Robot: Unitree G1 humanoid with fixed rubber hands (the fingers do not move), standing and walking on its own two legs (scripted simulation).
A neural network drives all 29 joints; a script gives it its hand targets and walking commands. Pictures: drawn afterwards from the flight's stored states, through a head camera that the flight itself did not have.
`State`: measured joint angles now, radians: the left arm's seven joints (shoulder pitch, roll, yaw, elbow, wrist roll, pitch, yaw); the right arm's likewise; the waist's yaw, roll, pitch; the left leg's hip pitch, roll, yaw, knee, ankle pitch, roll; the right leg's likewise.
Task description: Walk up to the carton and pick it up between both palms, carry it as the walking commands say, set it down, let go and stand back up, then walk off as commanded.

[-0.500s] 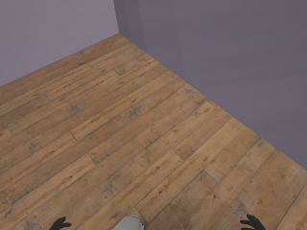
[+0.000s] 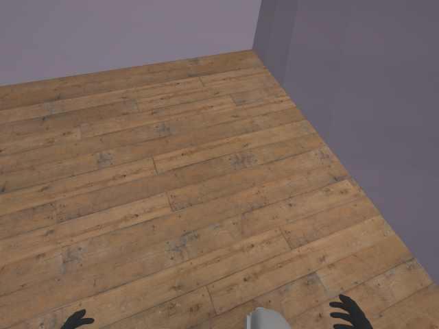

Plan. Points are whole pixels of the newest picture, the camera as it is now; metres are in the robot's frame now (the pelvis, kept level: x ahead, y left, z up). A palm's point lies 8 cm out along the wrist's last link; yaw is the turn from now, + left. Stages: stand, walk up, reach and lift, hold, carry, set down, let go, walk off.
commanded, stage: walk up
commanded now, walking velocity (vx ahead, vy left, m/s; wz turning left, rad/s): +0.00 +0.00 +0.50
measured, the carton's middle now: out of the picture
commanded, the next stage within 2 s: none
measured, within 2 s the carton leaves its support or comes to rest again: neither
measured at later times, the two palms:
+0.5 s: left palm out of the picture +0.00 +0.23 -0.10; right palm (359, 323) +0.15 -0.28 -0.12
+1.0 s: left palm out of the picture -0.01 +0.28 -0.10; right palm (329, 300) +0.19 -0.22 -0.11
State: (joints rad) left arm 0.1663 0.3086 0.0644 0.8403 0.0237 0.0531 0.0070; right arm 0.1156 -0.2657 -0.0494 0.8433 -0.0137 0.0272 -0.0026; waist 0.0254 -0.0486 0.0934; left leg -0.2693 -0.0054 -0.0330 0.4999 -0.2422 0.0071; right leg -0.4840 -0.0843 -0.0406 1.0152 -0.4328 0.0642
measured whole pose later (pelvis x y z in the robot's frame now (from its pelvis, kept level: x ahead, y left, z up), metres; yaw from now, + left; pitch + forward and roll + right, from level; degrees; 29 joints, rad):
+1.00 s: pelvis -0.01 -0.02 +0.00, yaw +29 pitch +0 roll +0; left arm 0.13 0.29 0.04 0.74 0.00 0.05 0.01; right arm 0.22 -0.28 -0.04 0.78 -0.03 0.04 0.00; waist -0.03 0.00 0.08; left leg -0.23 -0.05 -0.12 0.48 -0.25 0.01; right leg -0.37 -0.03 -0.03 0.76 -0.38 0.07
